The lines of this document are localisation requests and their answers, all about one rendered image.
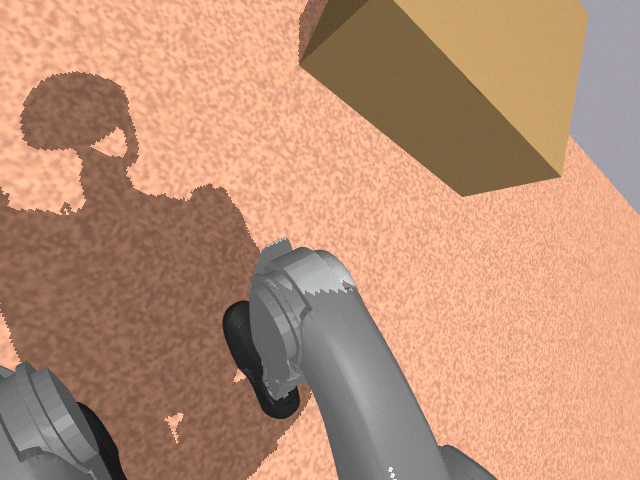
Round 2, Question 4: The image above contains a left robot foot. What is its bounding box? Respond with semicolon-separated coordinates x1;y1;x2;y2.
77;402;127;480

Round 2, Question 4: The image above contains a right robot hand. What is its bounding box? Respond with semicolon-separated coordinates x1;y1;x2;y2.
438;445;497;480

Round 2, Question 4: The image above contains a right robot foot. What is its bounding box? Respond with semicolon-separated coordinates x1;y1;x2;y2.
223;301;300;419

